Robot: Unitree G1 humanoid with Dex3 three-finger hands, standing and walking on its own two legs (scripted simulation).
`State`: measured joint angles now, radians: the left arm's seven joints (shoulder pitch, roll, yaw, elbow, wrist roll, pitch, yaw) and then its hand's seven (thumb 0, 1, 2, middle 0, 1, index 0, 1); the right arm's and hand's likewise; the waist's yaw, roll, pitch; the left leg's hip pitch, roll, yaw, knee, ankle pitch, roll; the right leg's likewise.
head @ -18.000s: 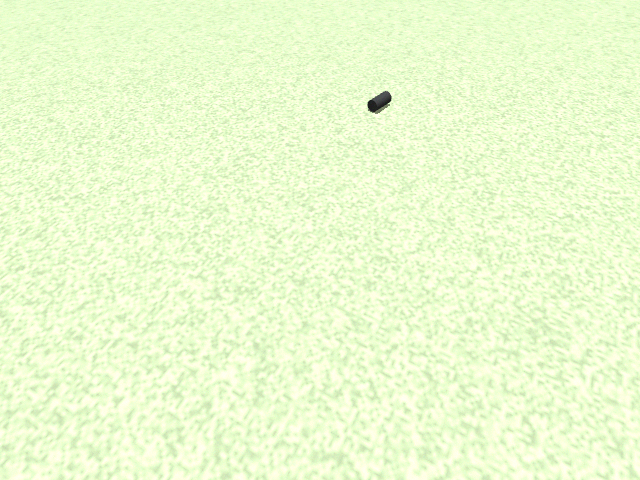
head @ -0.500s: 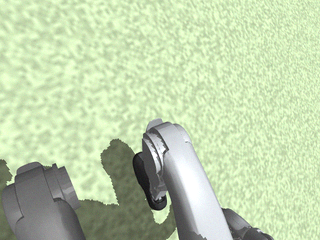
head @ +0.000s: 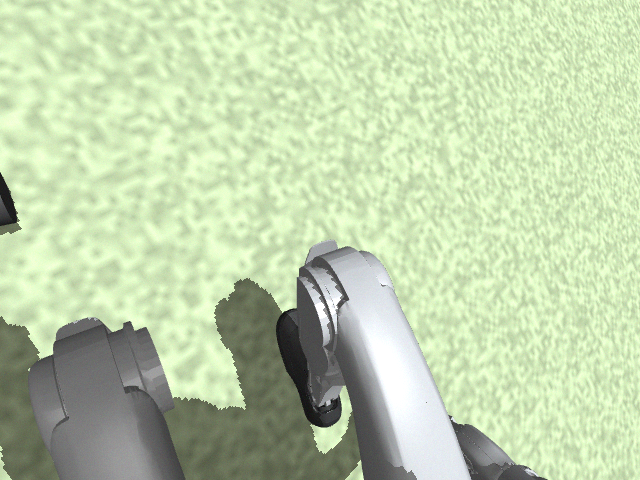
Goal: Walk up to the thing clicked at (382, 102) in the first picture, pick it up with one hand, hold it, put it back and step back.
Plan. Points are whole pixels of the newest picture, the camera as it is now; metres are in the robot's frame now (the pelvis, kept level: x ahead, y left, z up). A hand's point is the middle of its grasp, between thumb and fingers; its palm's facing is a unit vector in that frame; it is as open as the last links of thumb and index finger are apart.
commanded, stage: settle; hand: left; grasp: from above
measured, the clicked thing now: out of the picture +0.46 +0.32 -0.27
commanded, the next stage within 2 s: lift in 0.62 s
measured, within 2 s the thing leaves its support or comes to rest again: leaves its support in 0.02 s
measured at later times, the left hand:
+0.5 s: hand out of the picture +0.45 +0.31 -0.13, palm faces -0.48 -0.10 -0.87, open 9.6 cm
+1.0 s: hand out of the picture +0.43 +0.32 -0.09, palm faces -0.47 -0.10 -0.88, open 9.6 cm
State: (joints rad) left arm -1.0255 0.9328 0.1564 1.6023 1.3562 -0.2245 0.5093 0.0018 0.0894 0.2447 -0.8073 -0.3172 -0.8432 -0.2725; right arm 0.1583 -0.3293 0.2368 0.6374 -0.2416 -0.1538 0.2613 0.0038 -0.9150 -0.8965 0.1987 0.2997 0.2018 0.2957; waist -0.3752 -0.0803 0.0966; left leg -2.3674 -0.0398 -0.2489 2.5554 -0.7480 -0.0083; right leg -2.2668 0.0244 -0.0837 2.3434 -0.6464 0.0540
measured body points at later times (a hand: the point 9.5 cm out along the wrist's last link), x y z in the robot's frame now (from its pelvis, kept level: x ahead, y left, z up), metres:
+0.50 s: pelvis -0.01 -0.01 +0.03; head +0.23 +0.10 +0.40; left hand +0.47 +0.32 -0.08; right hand +0.08 -0.27 -0.06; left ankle +0.05 +0.12 -0.27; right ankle +0.12 -0.15 -0.27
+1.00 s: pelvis -0.01 -0.01 +0.06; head +0.21 +0.08 +0.44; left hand +0.45 +0.32 -0.04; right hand +0.05 -0.28 -0.04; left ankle +0.05 +0.12 -0.27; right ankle +0.12 -0.15 -0.27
